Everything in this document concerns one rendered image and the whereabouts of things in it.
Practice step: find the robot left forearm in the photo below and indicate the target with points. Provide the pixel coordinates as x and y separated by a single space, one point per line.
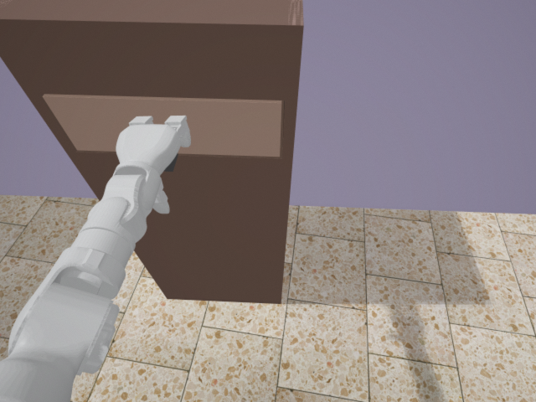
97 259

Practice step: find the cabinet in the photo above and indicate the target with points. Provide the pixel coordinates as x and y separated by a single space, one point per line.
224 238

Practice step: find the left robot hand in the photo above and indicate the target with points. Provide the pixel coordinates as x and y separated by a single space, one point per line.
155 145

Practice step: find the drawer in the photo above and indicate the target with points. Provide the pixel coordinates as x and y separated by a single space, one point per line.
217 126

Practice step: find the left robot upper arm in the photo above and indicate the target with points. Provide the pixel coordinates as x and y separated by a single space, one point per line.
68 332

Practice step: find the handle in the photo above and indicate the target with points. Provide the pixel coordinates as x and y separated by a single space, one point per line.
171 166

